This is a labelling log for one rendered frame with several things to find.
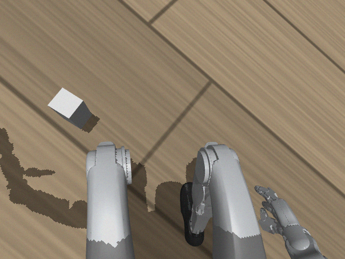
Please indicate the carton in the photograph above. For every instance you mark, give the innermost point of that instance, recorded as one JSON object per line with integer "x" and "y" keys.
{"x": 71, "y": 108}

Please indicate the right robot foot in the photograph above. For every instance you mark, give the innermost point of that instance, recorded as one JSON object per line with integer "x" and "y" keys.
{"x": 186, "y": 207}

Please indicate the right robot hand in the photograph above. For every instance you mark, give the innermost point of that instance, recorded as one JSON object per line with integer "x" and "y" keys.
{"x": 280, "y": 210}

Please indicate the right robot arm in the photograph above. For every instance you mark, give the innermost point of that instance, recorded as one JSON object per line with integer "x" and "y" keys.
{"x": 300, "y": 244}

